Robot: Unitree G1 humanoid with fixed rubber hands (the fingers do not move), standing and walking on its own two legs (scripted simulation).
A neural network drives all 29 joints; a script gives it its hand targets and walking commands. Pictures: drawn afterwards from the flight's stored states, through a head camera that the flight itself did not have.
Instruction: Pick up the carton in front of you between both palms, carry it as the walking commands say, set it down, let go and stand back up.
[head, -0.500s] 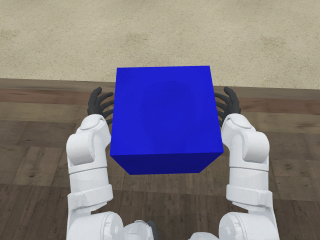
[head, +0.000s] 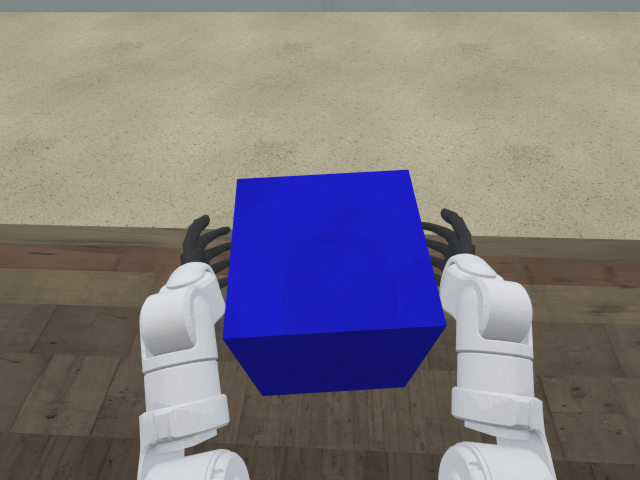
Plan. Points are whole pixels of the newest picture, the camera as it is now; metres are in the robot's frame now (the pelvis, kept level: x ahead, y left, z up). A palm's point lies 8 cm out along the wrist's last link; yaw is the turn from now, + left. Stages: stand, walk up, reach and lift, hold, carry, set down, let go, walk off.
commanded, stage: carry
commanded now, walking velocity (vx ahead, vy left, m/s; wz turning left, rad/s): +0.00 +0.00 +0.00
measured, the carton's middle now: (328, 293) +0.34 +0.00 +0.04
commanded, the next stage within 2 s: none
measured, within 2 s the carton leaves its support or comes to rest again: neither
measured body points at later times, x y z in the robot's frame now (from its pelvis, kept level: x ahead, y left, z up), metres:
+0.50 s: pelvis -0.02 +0.00 +0.00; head -0.03 +0.00 +0.45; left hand +0.32 +0.15 +0.11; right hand +0.31 -0.16 +0.11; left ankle +0.05 +0.09 -0.73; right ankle -0.07 -0.09 -0.73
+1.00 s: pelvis -0.02 +0.00 +0.00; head -0.03 -0.01 +0.45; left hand +0.32 +0.15 +0.11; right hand +0.31 -0.17 +0.11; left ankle +0.05 +0.09 -0.73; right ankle -0.07 -0.09 -0.73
